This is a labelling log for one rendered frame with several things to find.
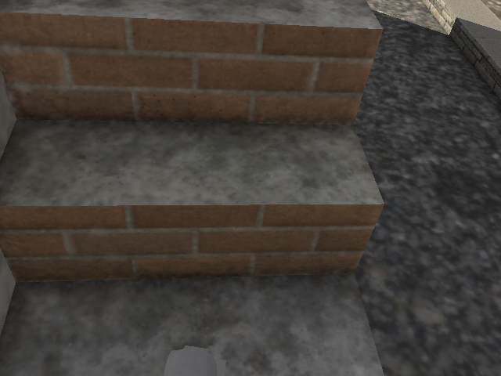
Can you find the left robot shin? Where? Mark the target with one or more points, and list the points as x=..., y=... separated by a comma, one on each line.
x=171, y=353

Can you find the left robot thigh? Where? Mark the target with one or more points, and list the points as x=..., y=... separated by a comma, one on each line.
x=195, y=361

